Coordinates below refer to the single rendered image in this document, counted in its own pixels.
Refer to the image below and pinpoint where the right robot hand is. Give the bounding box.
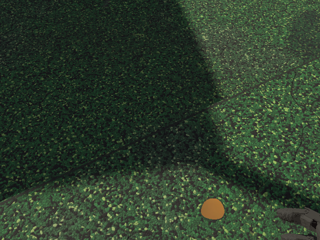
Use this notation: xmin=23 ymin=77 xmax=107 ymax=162
xmin=276 ymin=207 xmax=320 ymax=240

